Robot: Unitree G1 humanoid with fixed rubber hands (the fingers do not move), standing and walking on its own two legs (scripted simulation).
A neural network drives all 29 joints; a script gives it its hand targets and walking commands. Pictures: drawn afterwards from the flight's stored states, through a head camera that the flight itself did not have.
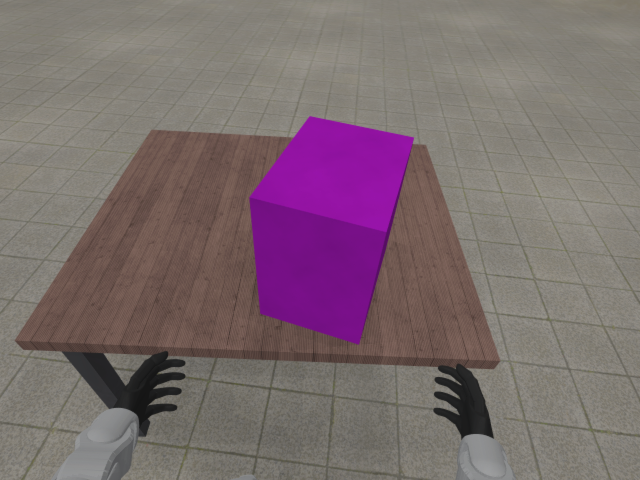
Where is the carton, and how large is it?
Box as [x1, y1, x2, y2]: [249, 116, 413, 344]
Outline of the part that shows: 309,116 249,197 260,313 358,344 386,246 413,137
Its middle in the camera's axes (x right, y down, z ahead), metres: +0.03 -0.02 +0.71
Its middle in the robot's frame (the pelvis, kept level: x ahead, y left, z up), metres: +0.56 -0.03 -0.01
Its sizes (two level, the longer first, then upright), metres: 0.262 0.197 0.286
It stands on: a table, 0.57 m high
